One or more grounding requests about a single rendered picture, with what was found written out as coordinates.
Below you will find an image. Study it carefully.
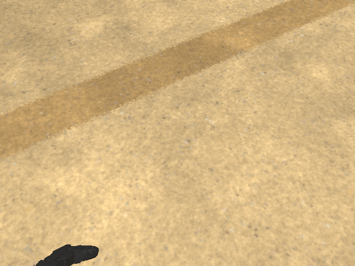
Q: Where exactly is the left robot hand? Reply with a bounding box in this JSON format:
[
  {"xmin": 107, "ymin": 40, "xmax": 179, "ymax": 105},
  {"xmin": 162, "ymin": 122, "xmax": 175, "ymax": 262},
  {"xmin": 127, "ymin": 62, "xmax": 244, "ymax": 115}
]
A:
[{"xmin": 35, "ymin": 244, "xmax": 99, "ymax": 266}]

